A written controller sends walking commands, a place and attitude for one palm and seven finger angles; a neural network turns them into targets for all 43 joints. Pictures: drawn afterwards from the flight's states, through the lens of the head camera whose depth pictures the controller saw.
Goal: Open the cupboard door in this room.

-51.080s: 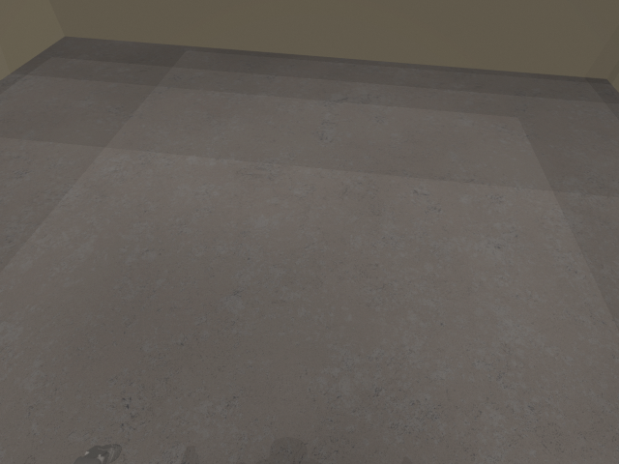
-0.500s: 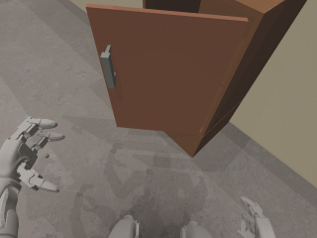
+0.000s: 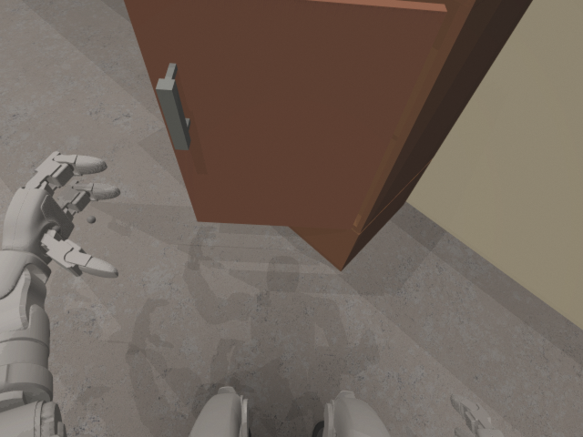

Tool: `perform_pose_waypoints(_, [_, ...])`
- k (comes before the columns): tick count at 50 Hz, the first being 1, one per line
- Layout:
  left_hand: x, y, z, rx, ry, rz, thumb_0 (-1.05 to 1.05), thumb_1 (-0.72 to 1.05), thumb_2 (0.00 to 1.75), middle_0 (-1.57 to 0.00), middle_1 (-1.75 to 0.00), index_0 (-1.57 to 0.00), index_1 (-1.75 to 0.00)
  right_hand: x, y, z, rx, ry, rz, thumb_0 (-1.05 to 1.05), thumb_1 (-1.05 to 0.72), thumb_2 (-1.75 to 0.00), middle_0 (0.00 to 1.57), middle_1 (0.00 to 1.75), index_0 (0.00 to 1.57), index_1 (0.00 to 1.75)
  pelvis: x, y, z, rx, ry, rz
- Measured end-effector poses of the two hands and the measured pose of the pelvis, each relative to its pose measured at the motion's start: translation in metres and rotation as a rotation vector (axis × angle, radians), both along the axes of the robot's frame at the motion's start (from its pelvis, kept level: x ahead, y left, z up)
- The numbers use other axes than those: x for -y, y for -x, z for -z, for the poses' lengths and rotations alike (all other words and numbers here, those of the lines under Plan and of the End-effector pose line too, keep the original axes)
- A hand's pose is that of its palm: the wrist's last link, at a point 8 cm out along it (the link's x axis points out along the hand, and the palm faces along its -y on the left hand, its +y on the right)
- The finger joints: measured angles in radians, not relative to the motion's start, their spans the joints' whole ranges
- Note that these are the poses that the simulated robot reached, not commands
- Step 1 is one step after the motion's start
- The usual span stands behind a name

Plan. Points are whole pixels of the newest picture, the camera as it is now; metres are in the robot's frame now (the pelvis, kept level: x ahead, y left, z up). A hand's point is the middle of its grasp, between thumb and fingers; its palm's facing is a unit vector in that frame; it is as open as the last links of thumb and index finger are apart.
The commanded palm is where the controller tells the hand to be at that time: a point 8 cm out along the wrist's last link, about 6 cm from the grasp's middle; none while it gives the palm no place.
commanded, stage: move the hooked fingers beside the handle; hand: left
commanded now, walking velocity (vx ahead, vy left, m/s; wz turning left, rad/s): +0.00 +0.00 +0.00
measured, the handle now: (177, 108) +0.59 +0.20 +0.04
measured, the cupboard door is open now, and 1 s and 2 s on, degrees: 42 42 42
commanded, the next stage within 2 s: slide the fingers in behind the handle in 1.86 s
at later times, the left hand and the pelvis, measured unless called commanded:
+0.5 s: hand (105, 175) +0.44 +0.27 +0.05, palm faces -0.01 -1.00 -0.02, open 14.0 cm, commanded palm +0.44 +0.31 +0.05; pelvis +0.00 +0.00 -0.01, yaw -1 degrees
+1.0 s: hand (122, 132) +0.52 +0.27 +0.05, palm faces -0.01 -1.00 -0.02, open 14.0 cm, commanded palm +0.53 +0.30 +0.05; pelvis -0.01 +0.01 -0.03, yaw -2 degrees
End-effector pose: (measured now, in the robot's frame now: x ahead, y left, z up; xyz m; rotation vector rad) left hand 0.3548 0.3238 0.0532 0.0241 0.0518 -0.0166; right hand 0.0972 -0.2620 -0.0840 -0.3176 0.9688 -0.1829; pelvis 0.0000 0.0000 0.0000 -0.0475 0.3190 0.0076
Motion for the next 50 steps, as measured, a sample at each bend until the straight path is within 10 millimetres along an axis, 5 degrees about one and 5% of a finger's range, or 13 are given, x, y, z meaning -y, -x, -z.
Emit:
perform_pose_waypoints(29, [0.002,-0.084,0.002,0.013,0.011,-0.001,-0.01,-0.5,0.3,-0.3,-1.2,-0.3,-1.2,0.007,0.056,0.016,-0.244,0.038,0.095,0.01,-0.91,-0.9,0.21,0.3,0.2,0.3,-0.003,0.003,0.012,-0.076,0.015,0.01])
perform_pose_waypoints(50, [0.001,-0.149,0.0,0.007,0.007,-0.012,-0.01,-0.5,0.3,-0.3,-1.2,-0.3,-1.2,-0.004,0.118,0.02,-0.431,0.047,0.181,0.01,-0.91,-0.9,0.21,0.3,0.2,0.3,-0.009,0.007,0.025,-0.153,0.04,0.022])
